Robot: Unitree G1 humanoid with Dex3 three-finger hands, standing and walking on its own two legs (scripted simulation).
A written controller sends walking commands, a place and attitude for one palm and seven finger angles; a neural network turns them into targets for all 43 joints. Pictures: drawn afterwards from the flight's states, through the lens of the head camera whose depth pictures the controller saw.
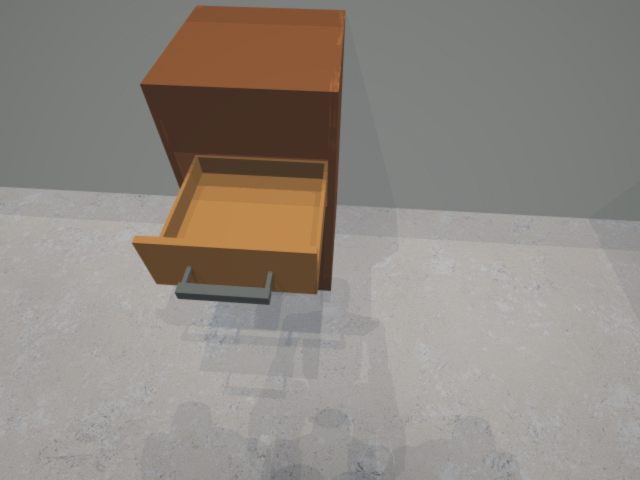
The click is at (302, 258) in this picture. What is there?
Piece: drawer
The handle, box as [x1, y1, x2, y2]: [175, 266, 272, 304]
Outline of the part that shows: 175,290 175,293 178,298 269,304 269,288 272,272 268,271 266,284 264,288 196,284 187,282 192,269 190,266 187,266 182,281 180,283 178,282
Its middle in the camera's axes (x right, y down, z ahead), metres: -0.21 +0.10 +0.84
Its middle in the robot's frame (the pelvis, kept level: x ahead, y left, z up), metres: +0.52 +0.23 -0.24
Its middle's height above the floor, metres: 0.54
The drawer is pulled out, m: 0.30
